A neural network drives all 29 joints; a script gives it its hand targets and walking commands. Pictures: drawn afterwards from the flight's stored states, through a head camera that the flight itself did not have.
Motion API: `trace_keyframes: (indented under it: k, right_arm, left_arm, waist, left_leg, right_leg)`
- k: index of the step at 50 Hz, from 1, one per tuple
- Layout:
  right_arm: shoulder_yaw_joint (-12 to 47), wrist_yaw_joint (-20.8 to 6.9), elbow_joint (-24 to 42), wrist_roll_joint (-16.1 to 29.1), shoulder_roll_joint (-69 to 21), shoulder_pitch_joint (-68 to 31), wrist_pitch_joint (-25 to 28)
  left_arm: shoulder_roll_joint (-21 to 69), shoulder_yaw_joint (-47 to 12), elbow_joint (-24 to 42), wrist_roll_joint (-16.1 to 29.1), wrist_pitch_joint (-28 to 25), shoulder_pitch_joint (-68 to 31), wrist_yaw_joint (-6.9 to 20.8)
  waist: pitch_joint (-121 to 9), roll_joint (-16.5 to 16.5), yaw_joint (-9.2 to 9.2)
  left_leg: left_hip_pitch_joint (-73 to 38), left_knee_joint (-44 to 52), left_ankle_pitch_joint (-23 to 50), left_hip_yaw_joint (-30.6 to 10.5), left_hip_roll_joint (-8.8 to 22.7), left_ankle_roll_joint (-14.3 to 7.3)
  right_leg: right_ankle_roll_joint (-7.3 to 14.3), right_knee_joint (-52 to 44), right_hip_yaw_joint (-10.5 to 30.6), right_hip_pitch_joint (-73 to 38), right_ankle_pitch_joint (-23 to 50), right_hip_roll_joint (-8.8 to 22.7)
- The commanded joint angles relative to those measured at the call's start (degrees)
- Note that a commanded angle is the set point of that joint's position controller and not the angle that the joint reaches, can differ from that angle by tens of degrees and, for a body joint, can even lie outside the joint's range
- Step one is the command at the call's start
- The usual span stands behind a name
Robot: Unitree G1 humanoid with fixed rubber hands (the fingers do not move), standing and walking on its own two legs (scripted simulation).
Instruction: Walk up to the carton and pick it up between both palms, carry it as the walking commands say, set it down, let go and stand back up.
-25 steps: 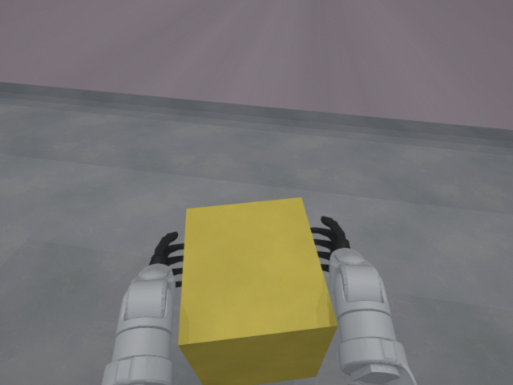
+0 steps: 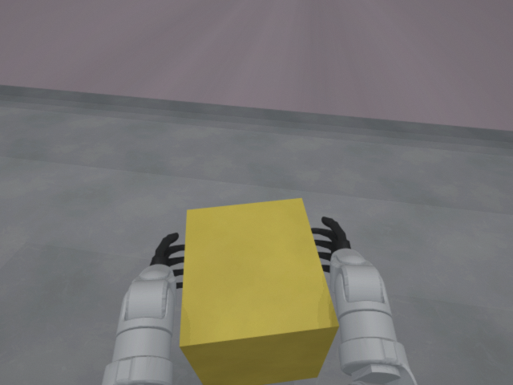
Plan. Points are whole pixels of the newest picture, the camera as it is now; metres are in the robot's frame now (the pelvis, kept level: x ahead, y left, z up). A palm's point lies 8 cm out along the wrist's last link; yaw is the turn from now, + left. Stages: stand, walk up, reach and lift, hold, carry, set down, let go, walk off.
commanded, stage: hold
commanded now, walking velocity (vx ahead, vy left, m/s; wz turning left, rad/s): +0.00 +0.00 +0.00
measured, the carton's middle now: (254, 296) +0.29 +0.00 -0.02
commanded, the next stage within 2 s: carry in 0.44 s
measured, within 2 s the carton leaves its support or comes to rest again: neither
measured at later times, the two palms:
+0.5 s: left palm (161, 277) +0.28 +0.15 +0.05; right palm (339, 261) +0.30 -0.14 +0.07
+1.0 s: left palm (201, 276) +0.28 +0.08 +0.05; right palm (392, 336) +0.18 -0.19 +0.05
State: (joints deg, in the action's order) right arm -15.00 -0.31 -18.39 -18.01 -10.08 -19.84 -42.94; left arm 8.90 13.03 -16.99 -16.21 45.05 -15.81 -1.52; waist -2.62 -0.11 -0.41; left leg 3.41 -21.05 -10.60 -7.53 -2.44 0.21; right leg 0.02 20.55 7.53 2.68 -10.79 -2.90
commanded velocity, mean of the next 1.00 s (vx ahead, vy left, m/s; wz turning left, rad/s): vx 0.00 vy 0.12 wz -0.36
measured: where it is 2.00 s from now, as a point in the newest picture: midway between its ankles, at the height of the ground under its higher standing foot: outside the picture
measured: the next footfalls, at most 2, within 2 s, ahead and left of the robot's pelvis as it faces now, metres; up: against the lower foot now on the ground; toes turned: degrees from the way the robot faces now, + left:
right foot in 0.90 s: +0.02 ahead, -0.07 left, +0.00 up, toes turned -24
left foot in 1.32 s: +0.10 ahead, +0.22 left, +0.00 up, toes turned -28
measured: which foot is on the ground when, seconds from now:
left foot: down 0.00-0.88, up 0.90-1.00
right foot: down 0.00-0.64, up 0.66-0.88, down 0.90-1.00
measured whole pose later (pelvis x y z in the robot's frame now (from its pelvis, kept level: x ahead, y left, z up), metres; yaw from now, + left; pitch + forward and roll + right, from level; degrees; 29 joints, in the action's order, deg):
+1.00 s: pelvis -0.02 +0.05 -0.02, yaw -20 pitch +3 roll +2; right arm -6.2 5.7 17.0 -6.2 -7.6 -9.1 -65.7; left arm 7.6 4.6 14.4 -5.6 67.2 -8.8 -6.5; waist -4.1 1.4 -0.6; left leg 31.4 -60.1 -28.2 5.7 2.6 2.6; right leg 2.3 37.2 -3.7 25.2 -15.5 1.4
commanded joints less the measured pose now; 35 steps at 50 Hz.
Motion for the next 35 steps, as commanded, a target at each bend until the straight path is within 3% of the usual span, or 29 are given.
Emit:
trace_keyframes:
  k: [1, 3, 6, 10, 17, 21, 22, 24, 26, 27, 29, 31, 32, 33, 34, 35]
  right_arm:
    - [28.8, -14.5, -3.6, 16.1, -56.8, -21.0, 0.1]
    - [29.5, -14.4, -2.6, 16.1, -56.3, -21.9, 0.0]
    - [28.9, -14.5, -3.3, 15.9, -56.0, -20.1, -0.2]
    - [29.9, -14.4, -2.0, 16.5, -56.2, -20.3, 0.0]
    - [29.9, -14.3, -2.4, 16.1, -56.2, -19.7, -0.1]
    - [30.1, -14.4, -2.3, 16.1, -56.3, -20.1, -0.1]
    - [33.5, -13.4, -2.9, 18.1, -56.6, -17.8, 0.7]
    - [35.8, -12.4, 0.5, 19.1, -57.2, -19.1, 0.8]
    - [39.1, -11.3, 5.7, 21.0, -57.4, -20.6, -0.6]
    - [40.7, -10.9, 8.1, 22.0, -56.6, -21.2, -1.7]
    - [42.5, -10.0, 10.9, 23.8, -56.2, -20.4, -3.6]
    - [43.8, -9.1, 14.4, 25.3, -54.7, -17.4, -5.7]
    - [44.3, -8.8, 15.6, 25.6, -53.4, -15.7, -6.7]
    - [45.4, -8.7, 17.6, 26.5, -52.8, -16.1, -7.7]
    - [47.4, -8.3, 20.5, 27.3, -53.1, -14.2, -9.0]
    - [49.2, -7.7, 24.8, 28.8, -52.9, -14.5, -10.6]
  left_arm:
    - [54.2, -30.8, 5.6, 16.2, -3.6, -34.9, 14.8]
    - [54.0, -30.3, 5.2, 16.3, -3.6, -33.7, 14.8]
    - [53.8, -30.8, 5.6, 16.3, -3.3, -33.7, 14.8]
    - [53.9, -30.6, 5.6, 16.1, -3.3, -32.4, 14.7]
    - [53.2, -31.3, 6.3, 16.5, -3.5, -33.1, 14.8]
    - [53.2, -31.3, 6.5, 16.6, -3.5, -33.0, 15.0]
    - [54.0, -36.6, 9.1, 19.0, -3.7, -34.5, 14.6]
    - [53.5, -36.8, 9.4, 20.2, -3.8, -33.7, 14.2]
    - [52.8, -39.2, 13.5, 22.8, -2.5, -33.0, 13.5]
    - [52.2, -40.9, 16.5, 23.9, -1.4, -33.5, 13.2]
    - [50.5, -43.0, 21.1, 25.5, 0.8, -33.5, 12.7]
    - [49.2, -44.7, 25.3, 26.9, 3.4, -32.2, 12.0]
    - [49.1, -45.7, 27.3, 27.6, 4.6, -31.5, 11.6]
    - [49.9, -46.4, 27.9, 27.9, 5.9, -31.2, 11.2]
    - [48.6, -48.1, 31.4, 29.7, 7.3, -32.4, 11.2]
    - [48.2, -48.8, 34.2, 31.1, 8.9, -32.4, 11.0]
  waist:
    - [-10.1, 1.8, -0.39]
    - [-10.2, -0.6, 0.19]
    - [-9.8, 0.7, -0.45]
    - [-9.5, 1.4, 0.39]
    - [-10.0, -0.5, -0.25]
    - [-9.8, 0.1, 0.14]
    - [-7.8, -0.2, 0.84]
    - [-12.0, -3.5, 0.39]
    - [-12.7, -6.9, 0.21]
    - [-13.3, -8.5, -0.09]
    - [-14.8, -9.1, -0.44]
    - [-17.0, -5.2, -0.90]
    - [-18.2, 3.2, -1.14]
    - [-18.4, 13.1, -0.33]
    - [-18.7, 10.4, -0.06]
    - [-16.7, 6.6, 0.07]
  left_leg:
    - [-0.8, 3.7, 3.5, 2.8, -2.0, 0.6]
    - [-0.3, 3.5, 4.9, 2.5, -2.0, 0.2]
    - [-1.3, 3.8, 5.1, 2.7, -2.2, 0.6]
    - [-0.5, 3.7, 5.3, 2.7, -2.2, 0.5]
    - [-1.0, 3.8, 4.6, 2.5, -2.2, 0.3]
    - [-0.1, 4.0, 4.8, 2.8, -2.4, 0.3]
    - [5.6, -4.2, 0.7, 2.0, 5.4, -0.1]
    - [5.1, -10.0, -2.3, 3.6, 4.2, 0.5]
    - [9.0, -12.8, -7.7, 6.2, 3.1, 1.4]
    - [9.5, -11.7, -12.5, 7.8, 2.0, 1.4]
    - [5.6, -9.6, -12.2, 8.6, 1.6, 0.8]
    - [-2.0, -5.9, -6.6, 6.2, 4.6, -0.9]
    - [-5.6, -1.6, -1.9, -0.7, 11.7, -4.2]
    - [-7.0, 0.8, 13.1, -9.6, 23.2, -9.3]
    - [-1.7, -1.3, 18.3, -7.0, 26.5, -12.7]
    - [2.0, -1.6, 18.9, -3.1, 24.9, -13.1]
  right_leg:
    - [-0.8, -2.6, -2.9, -1.0, 6.4, -2.2]
    - [-1.1, -2.4, -2.8, -1.6, 7.8, -2.2]
    - [-0.9, -2.8, -2.9, -0.9, 7.4, -2.2]
    - [-0.8, -2.5, -2.6, -1.6, 8.2, -2.0]
    - [-1.1, -2.7, -2.8, -1.2, 7.4, -2.1]
    - [-1.0, -2.7, -2.6, -1.9, 7.9, -2.0]
    - [1.8, 1.9, 3.4, 9.8, 6.1, 8.3]
    - [3.3, 1.6, 9.6, 13.9, 7.5, 12.0]
    - [3.9, 3.7, 14.2, 14.9, 13.9, 15.2]
    - [4.1, 3.8, 15.4, 15.7, 15.4, 15.7]
    - [3.1, 5.7, 14.0, 19.5, 15.2, 14.3]
    - [1.4, 12.6, 7.6, 27.0, 10.9, 9.9]
    - [-0.1, 23.2, 0.4, 32.6, 4.3, 5.3]
    - [-1.1, 36.2, -7.2, 38.8, -16.6, 1.8]
    - [-0.8, 42.6, -9.2, 35.7, -22.5, 5.5]
    - [-0.5, 45.0, -9.5, 34.2, -21.7, 6.6]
